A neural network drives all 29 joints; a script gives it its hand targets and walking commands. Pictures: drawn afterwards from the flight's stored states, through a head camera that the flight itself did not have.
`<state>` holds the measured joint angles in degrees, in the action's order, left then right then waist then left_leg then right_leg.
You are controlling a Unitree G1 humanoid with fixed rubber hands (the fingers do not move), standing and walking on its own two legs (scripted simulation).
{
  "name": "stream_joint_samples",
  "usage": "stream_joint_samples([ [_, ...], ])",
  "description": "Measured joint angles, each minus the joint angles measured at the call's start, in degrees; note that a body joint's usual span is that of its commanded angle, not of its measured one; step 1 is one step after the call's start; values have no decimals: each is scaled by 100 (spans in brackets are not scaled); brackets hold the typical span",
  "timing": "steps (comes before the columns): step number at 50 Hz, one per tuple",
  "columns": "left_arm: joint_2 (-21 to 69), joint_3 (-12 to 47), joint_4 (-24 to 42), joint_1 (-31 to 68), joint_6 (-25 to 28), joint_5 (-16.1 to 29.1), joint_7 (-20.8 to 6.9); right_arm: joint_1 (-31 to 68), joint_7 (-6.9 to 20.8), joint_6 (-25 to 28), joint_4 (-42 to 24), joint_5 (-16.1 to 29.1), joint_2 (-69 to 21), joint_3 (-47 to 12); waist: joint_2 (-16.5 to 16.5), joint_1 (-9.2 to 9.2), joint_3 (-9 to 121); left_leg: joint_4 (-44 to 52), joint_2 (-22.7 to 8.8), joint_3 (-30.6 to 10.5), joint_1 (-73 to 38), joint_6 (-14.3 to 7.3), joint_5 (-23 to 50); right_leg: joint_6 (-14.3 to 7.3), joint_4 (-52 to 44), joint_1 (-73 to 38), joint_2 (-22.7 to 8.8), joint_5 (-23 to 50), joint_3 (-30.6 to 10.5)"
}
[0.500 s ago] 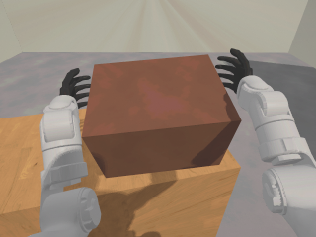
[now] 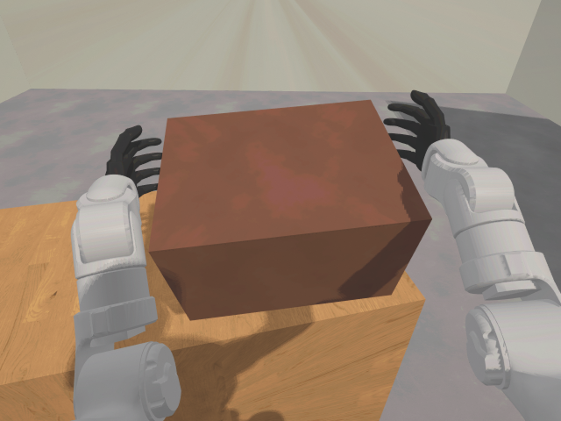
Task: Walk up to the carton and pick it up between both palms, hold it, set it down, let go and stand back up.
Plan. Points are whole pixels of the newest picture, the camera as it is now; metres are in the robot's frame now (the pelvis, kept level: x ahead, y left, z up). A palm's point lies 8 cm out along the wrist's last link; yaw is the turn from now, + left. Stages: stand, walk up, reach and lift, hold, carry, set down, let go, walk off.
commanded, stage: hold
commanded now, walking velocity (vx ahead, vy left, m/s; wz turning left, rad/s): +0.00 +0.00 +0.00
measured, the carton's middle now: (281, 208) +0.39 +0.00 +0.17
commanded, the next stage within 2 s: none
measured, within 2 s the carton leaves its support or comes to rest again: neither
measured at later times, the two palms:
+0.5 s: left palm (119, 182) +0.35 +0.21 +0.25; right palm (430, 151) +0.36 -0.20 +0.28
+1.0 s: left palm (116, 179) +0.35 +0.21 +0.26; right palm (429, 150) +0.35 -0.19 +0.28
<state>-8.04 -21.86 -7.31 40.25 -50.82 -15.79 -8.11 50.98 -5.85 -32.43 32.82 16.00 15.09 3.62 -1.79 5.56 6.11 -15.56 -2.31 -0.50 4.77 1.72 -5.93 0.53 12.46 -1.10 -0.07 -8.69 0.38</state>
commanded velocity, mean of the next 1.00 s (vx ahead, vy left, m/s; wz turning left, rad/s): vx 0.00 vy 0.00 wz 0.00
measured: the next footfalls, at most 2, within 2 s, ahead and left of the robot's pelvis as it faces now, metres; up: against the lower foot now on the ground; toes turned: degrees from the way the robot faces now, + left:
none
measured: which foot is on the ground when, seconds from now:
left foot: down 0.00-1.00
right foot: down 0.00-1.00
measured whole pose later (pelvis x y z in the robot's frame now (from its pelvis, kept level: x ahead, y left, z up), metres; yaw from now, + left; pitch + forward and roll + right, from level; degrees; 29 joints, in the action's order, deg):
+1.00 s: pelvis -0.01 +0.00 +0.00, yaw +0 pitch -5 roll -1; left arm -9.4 -21.5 -12.9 43.8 -50.1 -15.6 -7.1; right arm 52.5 -5.6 -31.5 36.7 13.1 13.8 5.4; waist -1.7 5.0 7.1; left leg -14.8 -2.0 -0.9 5.6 1.6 -4.5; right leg 0.5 13.4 0.5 -0.2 -8.3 0.3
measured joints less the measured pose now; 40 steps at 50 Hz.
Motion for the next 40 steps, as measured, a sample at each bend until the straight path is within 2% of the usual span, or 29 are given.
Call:
stream_joint_samples([
  [9,79,-76,263,-97,-64,-112,-14,-134,-28,-9,-248,37,-25,-67,25,23,-71,5,-17,28,-67,10,-23,-10,9,-46,19,-17,-41],
  [21,48,-123,228,-37,-73,-140,-78,-173,-59,-62,-362,-95,-130,32,21,4,-80,7,-6,0,-77,9,-9,-12,18,-61,16,-18,-25],
  [29,-37,-6,243,-68,-76,30,59,-182,-83,-1,-336,8,-78,-47,16,-23,-23,-1,-8,-2,-33,9,12,-8,13,-21,21,12,-33],
  [35,-50,-33,-37,21,-64,60,40,-65,-21,-33,-53,-69,-89,24,0,-66,-11,24,-5,-8,2,7,69,-13,67,51,21,28,-33],
  [40,-73,23,-136,114,29,93,186,24,-35,45,13,-160,-114,65,5,-84,32,38,-2,-22,130,7,128,-13,101,195,22,53,-24],
])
